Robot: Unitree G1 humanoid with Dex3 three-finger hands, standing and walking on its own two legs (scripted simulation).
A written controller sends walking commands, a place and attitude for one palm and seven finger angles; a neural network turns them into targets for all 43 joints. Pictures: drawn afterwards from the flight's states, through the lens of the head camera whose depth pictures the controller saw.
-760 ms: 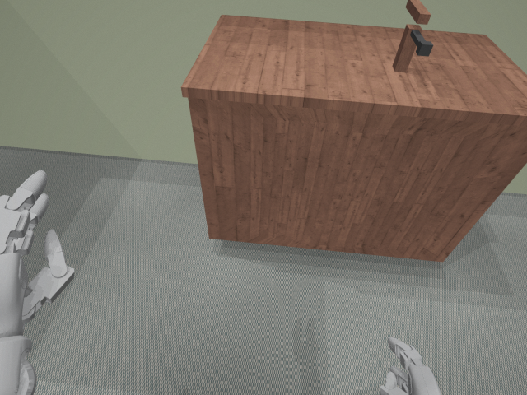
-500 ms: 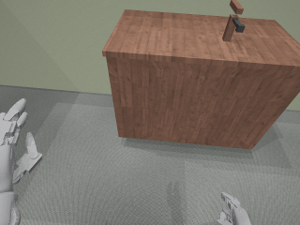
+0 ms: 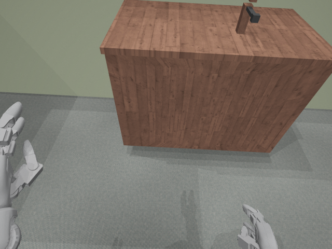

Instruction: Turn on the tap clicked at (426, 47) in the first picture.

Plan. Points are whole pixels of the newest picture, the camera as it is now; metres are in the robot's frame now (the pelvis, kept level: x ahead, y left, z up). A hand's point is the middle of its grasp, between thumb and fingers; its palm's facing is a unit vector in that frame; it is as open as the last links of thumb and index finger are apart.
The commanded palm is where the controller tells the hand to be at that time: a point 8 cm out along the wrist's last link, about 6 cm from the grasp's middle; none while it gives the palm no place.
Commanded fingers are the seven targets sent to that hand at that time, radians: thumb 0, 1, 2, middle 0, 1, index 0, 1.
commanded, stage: walk to a spot facing it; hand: left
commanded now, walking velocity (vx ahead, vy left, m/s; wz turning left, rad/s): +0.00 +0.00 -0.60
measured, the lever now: (255, 18) +0.94 -0.27 +0.17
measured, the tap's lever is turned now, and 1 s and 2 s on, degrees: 0 0 0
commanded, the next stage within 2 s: none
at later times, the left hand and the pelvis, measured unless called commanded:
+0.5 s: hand (74, 160) +0.23 +0.19 +0.16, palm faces +0.22 -0.88 -0.43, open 7.4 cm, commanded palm +0.19 +0.23 +0.19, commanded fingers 0.00 0.90 0.90 -0.20 -0.30 -0.20 -0.30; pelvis -0.04 +0.00 +0.00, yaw -14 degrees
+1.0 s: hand (166, 177) +0.20 +0.03 +0.18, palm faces -0.16 -0.84 -0.52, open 7.4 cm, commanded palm +0.19 +0.10 +0.19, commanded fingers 0.00 0.90 0.90 -0.20 -0.30 -0.20 -0.30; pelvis -0.09 -0.05 +0.00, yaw -33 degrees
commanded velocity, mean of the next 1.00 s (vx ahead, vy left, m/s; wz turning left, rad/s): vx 0.08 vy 0.00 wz -0.59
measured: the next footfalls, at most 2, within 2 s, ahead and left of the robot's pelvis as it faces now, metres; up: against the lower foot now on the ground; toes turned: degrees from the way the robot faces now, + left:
left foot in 0.40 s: +0.01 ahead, +0.13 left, +0.00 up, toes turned -7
right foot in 0.72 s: -0.03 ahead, -0.15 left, +0.00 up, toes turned -29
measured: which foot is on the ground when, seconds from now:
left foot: down 0.00-0.16, up 0.18-0.38, down 0.40-0.74, up 0.76-1.00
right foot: down 0.00-0.42, up 0.44-0.70, down 0.72-1.00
